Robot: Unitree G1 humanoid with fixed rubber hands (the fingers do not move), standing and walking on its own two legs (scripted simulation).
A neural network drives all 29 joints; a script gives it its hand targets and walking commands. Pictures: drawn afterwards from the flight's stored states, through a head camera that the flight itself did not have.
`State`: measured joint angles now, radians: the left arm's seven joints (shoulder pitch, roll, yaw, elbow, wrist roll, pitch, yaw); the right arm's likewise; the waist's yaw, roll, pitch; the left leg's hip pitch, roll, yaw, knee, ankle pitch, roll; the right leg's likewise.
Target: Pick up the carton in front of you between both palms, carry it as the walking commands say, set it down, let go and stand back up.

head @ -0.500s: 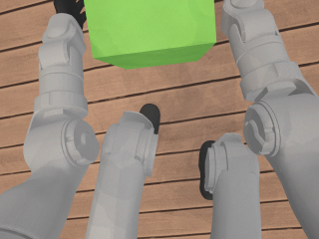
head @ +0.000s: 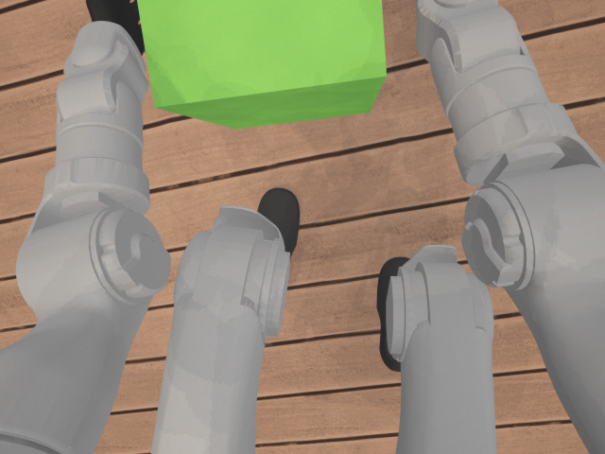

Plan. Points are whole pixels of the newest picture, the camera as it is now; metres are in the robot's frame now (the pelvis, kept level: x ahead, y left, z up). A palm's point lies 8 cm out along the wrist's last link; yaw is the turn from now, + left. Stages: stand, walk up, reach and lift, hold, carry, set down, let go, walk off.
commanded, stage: set down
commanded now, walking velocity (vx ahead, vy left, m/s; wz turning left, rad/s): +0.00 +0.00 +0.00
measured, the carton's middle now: (278, 22) +0.51 +0.16 -0.26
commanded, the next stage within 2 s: let go in 1.62 s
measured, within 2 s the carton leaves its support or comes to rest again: rests again in 0.34 s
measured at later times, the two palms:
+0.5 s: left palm (116, 51) +0.45 +0.32 -0.20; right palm out of the picture +0.58 -0.03 -0.19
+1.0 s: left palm out of the picture +0.46 +0.35 -0.06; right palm out of the picture +0.60 -0.01 -0.05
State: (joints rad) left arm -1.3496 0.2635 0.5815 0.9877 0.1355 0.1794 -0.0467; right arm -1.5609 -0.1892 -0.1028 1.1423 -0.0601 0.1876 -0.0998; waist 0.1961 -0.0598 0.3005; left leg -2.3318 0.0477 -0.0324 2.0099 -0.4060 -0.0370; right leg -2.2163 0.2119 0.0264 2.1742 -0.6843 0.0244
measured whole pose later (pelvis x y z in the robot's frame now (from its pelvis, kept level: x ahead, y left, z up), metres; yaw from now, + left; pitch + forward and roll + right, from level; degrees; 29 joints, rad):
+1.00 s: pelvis +0.00 +0.01 +0.06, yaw +1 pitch +43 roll -1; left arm -1.25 0.30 0.38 0.87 -0.11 0.17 0.07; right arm -1.48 -0.34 -0.08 1.02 0.04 0.25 -0.11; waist 0.20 -0.07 0.16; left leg -2.20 0.00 -0.02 1.82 -0.37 -0.01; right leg -2.06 0.09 0.01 1.97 -0.66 0.02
